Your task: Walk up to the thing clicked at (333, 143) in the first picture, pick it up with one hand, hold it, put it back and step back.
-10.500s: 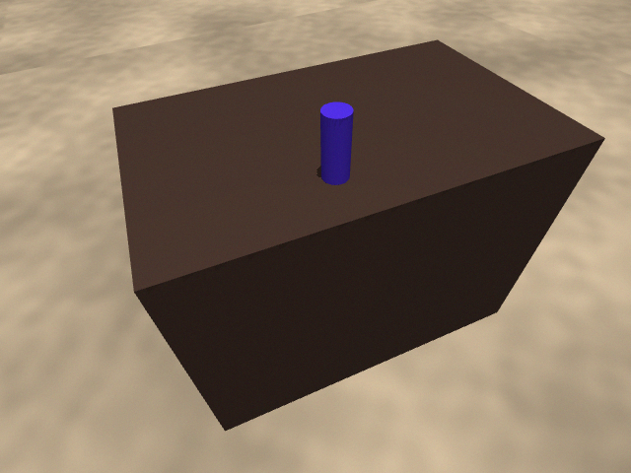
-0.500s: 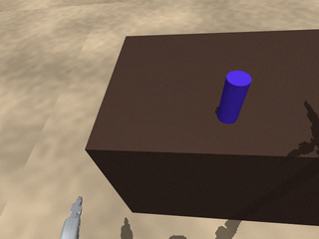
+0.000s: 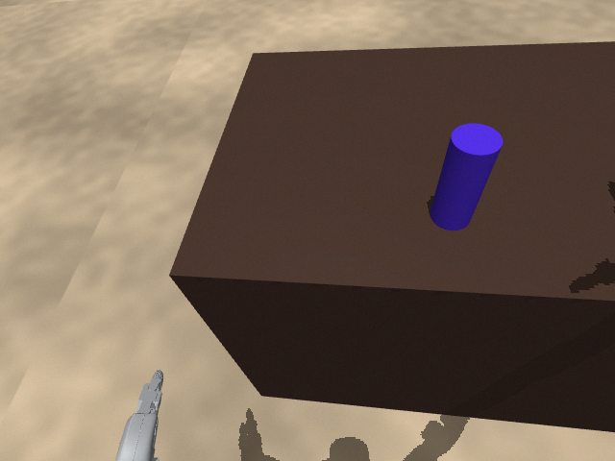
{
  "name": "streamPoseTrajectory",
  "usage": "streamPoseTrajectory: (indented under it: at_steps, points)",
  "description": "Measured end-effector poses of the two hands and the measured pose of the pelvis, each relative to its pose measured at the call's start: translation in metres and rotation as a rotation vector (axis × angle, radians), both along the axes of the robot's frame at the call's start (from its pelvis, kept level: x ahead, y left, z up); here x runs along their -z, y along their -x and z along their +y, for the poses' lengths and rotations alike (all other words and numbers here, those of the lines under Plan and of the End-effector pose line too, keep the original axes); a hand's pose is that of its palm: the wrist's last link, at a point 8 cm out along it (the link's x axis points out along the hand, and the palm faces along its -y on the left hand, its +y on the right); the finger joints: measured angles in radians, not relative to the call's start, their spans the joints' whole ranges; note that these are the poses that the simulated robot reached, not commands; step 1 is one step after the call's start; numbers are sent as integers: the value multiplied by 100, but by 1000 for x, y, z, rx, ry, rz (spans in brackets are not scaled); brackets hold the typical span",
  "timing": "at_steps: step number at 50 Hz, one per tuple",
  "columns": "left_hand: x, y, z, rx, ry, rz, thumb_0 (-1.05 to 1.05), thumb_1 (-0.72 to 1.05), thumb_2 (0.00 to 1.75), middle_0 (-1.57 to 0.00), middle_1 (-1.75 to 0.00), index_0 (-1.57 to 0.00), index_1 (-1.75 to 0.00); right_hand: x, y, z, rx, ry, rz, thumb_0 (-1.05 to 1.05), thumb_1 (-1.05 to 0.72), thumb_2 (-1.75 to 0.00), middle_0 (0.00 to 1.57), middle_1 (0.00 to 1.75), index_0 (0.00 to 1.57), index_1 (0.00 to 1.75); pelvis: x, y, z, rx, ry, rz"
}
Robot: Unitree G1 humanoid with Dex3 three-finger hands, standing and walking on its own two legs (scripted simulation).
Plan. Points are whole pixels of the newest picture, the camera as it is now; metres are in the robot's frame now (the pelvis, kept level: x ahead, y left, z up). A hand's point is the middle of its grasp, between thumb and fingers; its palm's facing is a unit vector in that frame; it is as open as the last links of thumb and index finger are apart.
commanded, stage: go down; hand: right
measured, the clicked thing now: (461, 181) +0.49 -0.14 +0.07
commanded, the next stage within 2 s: approach in 0.32 s
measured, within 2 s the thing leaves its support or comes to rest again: neither
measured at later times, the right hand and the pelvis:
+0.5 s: hand out of the picture +0.44 -0.33 +0.17, palm faces +0.09 +1.00 +0.02, open 17.7 cm; pelvis +0.00 +0.01 +0.00, yaw -1 degrees
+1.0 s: hand (503, 198) +0.48 -0.20 +0.05, palm faces +0.01 +1.00 +0.07, open 17.7 cm; pelvis -0.01 +0.00 -0.03, yaw +1 degrees
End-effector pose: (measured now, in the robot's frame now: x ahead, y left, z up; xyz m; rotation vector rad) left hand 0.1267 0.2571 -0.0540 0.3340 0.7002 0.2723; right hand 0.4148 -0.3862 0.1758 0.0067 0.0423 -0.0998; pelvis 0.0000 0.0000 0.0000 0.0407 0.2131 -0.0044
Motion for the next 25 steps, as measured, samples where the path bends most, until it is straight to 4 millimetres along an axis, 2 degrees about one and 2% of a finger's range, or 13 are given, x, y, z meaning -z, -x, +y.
streamPoseTrajectory:
  at_steps: [11, 17, 25]
  points:
    - [1, -11, 1, 11, 5, -9, -1, -54, 6, -5, -5, -5, -6, 0, 1, 2, -4, 3, -4, -1, 61, -2, 5, 4, 5, 5, 1, -5, 3, 7, 0, 1]
    - [1, -10, 5, 12, 6, -9, -1, -54, 6, -5, -5, -5, -6, 7, 4, 5, -12, -4, 4, -1, 61, -3, 5, 4, 5, 5, 2, -5, 5, 7, 3, 0]
    - [2, -10, 6, 14, -5, -2, -1, -54, 6, -5, -5, -5, -6, 7, 3, 5, -8, -9, -19, -1, 61, -3, 4, 5, 5, 5, 4, -4, 7, 10, 3, 3]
